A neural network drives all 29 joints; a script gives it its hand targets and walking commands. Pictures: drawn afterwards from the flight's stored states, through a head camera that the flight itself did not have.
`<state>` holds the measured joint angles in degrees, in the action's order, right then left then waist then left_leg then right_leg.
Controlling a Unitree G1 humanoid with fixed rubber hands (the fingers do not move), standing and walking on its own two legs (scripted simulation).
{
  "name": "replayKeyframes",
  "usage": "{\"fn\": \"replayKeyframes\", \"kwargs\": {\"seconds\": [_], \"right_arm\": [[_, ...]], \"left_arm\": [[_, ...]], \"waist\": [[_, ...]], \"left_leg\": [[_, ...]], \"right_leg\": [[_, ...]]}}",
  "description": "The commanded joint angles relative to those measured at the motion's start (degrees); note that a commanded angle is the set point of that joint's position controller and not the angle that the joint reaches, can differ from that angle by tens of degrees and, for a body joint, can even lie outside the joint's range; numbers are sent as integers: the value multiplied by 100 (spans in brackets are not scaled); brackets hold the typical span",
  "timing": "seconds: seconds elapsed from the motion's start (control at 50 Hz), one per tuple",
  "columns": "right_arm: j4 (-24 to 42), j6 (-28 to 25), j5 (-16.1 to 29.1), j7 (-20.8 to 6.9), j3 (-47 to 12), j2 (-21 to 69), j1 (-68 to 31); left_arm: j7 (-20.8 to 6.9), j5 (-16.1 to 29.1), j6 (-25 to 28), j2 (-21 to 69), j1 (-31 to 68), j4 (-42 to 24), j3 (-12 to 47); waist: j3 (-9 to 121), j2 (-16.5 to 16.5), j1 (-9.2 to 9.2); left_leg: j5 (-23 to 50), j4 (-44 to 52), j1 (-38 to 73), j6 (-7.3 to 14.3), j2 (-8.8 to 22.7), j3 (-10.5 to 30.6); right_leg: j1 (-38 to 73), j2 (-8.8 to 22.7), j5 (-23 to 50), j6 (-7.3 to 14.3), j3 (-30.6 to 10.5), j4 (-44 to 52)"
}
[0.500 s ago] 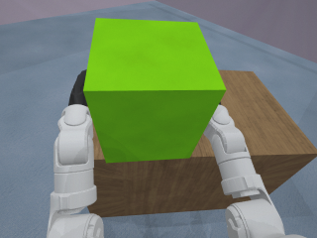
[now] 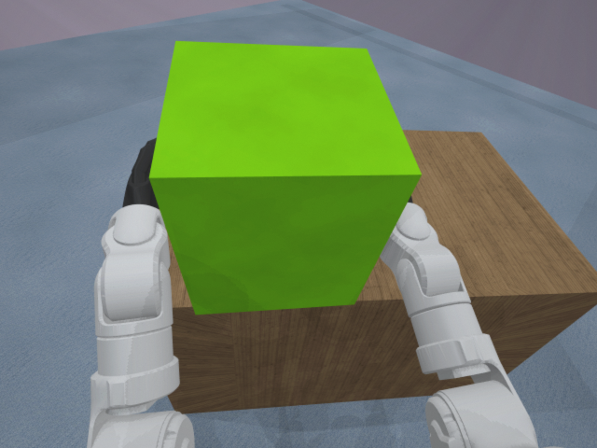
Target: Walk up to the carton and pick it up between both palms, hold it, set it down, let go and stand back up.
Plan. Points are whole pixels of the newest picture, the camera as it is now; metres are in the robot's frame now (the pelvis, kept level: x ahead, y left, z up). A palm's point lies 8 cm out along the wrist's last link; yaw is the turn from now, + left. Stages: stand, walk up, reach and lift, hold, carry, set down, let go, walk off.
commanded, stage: hold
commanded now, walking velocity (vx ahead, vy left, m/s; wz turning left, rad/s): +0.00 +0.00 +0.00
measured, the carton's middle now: (276, 189) +0.35 +0.01 +0.19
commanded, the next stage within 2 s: none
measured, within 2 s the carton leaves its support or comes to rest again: neither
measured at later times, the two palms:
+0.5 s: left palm (134, 214) +0.32 +0.17 +0.19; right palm (395, 200) +0.33 -0.13 +0.19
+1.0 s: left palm (143, 210) +0.34 +0.17 +0.17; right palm (388, 202) +0.35 -0.14 +0.17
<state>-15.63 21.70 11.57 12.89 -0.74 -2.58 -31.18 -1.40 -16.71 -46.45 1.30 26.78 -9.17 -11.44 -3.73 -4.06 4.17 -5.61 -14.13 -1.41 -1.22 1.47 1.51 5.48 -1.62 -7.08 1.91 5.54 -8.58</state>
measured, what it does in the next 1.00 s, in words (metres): stands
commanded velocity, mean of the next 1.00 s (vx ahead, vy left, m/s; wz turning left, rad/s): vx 0.00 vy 0.00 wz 0.00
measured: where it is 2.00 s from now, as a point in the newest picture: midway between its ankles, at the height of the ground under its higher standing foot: outside the picture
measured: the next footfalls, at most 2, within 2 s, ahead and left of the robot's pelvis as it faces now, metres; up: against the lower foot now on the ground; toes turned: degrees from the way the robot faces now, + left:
none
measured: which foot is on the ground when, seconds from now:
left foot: down 0.00-1.00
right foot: down 0.00-1.00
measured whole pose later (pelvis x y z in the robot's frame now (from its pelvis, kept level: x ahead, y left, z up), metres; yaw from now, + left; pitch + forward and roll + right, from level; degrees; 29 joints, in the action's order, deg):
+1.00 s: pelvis -0.02 +0.00 +0.00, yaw +0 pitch -6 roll -1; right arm -23.9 19.5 6.5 9.7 4.8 -0.8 -36.5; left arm -0.5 -16.9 -43.6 0.7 32.7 0.3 -12.5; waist -3.7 -5.1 3.3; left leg -4.5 -15.9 -5.6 -0.8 1.5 0.9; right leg 0.1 -1.3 -7.1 1.8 5.4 -12.7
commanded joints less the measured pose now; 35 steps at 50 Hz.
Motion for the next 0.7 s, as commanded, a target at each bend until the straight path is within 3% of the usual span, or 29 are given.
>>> {"fn": "replayKeyframes", "kwargs": {"seconds": [0.0,0.08,0.18,0.28,0.36,0.46,0.52,0.58,0.68], "right_arm": [[1890,-210,446,-206,-1769,2068,-3671],[1900,-183,420,-190,-1847,2165,-3661],[1731,-168,470,-239,-1810,2236,-3734],[1586,-170,413,-286,-1712,2125,-3867],[1152,-139,309,-283,-1563,2039,-3745],[1171,-141,346,-301,-1486,2045,-3929],[1184,-177,201,-312,-1417,2206,-4063],[1097,-240,129,-336,-1282,2190,-4100],[924,-344,-133,-431,-1092,2125,-4277]], "left_arm": [[-798,878,390,2072,3384,-978,2524],[-738,963,397,2202,3380,-1039,2587],[-713,962,408,2214,3616,-1061,2622],[-670,847,405,2131,3702,-915,2458],[-696,792,360,2205,3645,-727,2366],[-719,851,349,2198,3758,-579,2328],[-703,904,427,2283,3961,-629,2374],[-678,898,513,2185,4202,-596,2392],[-596,827,556,2233,4217,-206,2263]], "waist": [[2726,490,81],[2678,453,7],[2362,664,2],[2382,586,-53],[2200,573,31],[2261,594,17],[2355,463,94],[2321,669,121],[2106,583,37]], "left_leg": [[1904,-226,1186,73,-303,-240],[1747,-200,1218,44,-293,-298],[1561,-214,1111,9,-279,-289],[1257,-105,1021,18,-312,-353],[983,-60,974,41,-319,-314],[738,-23,694,70,-322,-366],[478,46,591,105,-302,-332],[330,44,506,43,-317,-425],[-357,101,312,46,-302,-446]], "right_leg": [[297,-57,1962,-380,-18,-121],[85,-51,1632,-382,16,-61],[-63,-35,1304,-390,14,-54],[-86,-56,1007,-385,53,-58],[-131,-29,908,-387,23,-42],[3,-26,692,-401,55,-46],[-86,-27,431,-420,42,-73],[-175,-39,330,-402,39,-93],[-466,-51,-373,-364,138,-123]]}}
